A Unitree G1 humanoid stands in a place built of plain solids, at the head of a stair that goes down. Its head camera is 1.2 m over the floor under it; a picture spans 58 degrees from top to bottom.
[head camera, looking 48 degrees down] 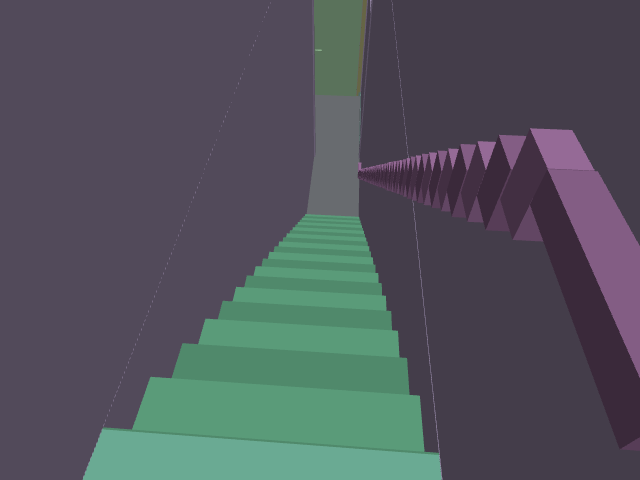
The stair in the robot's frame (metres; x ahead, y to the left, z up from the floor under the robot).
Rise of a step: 0.18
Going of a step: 0.22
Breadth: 0.99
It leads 4 degrees to the right of straight ahead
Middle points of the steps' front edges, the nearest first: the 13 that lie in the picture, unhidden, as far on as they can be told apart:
0.38 0.14 0.00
0.60 0.12 -0.18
0.82 0.10 -0.36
1.05 0.09 -0.54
1.27 0.07 -0.73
1.50 0.06 -0.91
1.72 0.04 -1.09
1.94 0.02 -1.28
2.17 0.01 -1.46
2.39 -0.01 -1.64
2.62 -0.02 -1.82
2.84 -0.04 -2.01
3.06 -0.06 -2.19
